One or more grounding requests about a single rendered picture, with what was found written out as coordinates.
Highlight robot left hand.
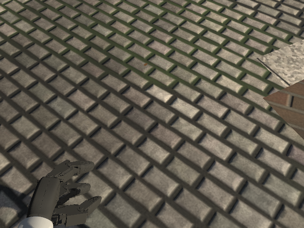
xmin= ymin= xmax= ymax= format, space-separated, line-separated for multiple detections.
xmin=27 ymin=160 xmax=102 ymax=227

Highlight left robot forearm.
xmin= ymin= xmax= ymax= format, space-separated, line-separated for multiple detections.
xmin=18 ymin=216 xmax=53 ymax=228

